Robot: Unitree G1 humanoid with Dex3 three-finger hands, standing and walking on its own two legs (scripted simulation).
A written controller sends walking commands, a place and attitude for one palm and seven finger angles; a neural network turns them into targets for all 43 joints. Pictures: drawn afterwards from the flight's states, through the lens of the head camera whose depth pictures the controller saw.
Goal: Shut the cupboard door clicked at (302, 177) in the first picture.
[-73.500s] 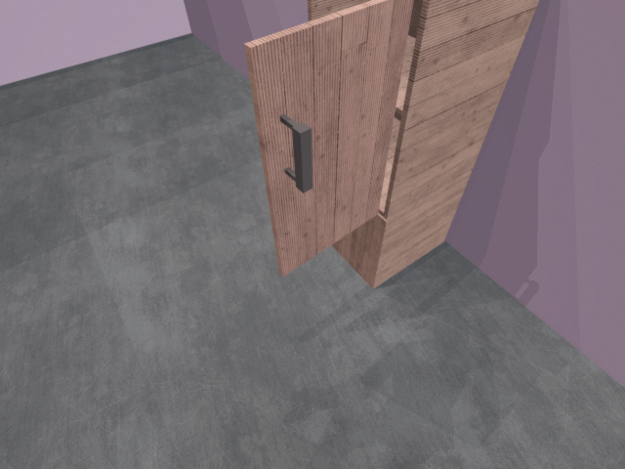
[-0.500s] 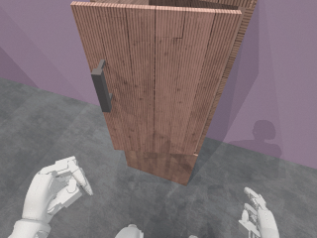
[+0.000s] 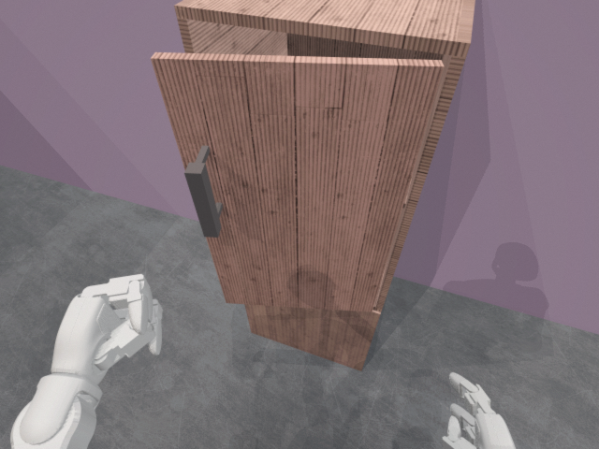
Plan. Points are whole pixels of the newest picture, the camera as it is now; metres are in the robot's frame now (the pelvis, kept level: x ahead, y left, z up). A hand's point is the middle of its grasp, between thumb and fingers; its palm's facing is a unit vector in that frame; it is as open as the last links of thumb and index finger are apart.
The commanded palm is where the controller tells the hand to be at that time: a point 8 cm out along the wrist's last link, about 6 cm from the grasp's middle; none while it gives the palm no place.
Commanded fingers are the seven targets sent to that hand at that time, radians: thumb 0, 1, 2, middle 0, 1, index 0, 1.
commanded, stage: raise the hand and make a fist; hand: left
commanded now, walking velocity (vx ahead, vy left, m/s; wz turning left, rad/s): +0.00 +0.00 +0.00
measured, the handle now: (208, 192) +0.46 +0.18 +0.09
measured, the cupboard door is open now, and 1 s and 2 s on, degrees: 16 16 16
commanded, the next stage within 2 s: bring the fist close to the handle in 0.26 s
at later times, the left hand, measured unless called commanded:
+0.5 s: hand (167, 324) +0.24 +0.17 +0.10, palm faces +0.02 -1.00 -0.06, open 3.1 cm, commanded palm +0.22 +0.23 +0.10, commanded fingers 0.00 0.90 0.90 -1.30 -1.50 -1.30 -1.50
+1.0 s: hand (192, 276) +0.30 +0.16 +0.10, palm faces -0.03 -1.00 -0.03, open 3.1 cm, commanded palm +0.29 +0.21 +0.10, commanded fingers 0.00 0.90 0.90 -1.30 -1.50 -1.30 -1.50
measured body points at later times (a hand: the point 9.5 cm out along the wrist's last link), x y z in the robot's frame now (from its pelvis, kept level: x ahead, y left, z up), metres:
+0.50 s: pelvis +0.00 -0.02 +0.00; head +0.02 -0.03 +0.45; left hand +0.23 +0.23 +0.10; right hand +0.18 -0.25 -0.07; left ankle +0.03 +0.11 -0.70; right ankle -0.01 -0.12 -0.70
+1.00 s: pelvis +0.00 -0.01 +0.00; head +0.03 -0.02 +0.45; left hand +0.30 +0.21 +0.10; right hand +0.15 -0.26 -0.08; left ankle +0.03 +0.11 -0.70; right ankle -0.01 -0.12 -0.70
